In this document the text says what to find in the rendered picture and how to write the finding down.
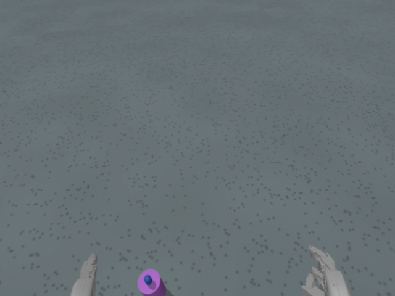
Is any right robot hand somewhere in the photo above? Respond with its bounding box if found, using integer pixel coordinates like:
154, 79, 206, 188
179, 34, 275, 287
301, 245, 351, 296

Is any bottle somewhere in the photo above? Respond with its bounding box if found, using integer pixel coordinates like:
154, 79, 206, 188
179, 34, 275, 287
138, 269, 166, 296

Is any left robot hand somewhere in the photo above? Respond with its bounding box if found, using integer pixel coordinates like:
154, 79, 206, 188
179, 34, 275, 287
70, 253, 97, 296

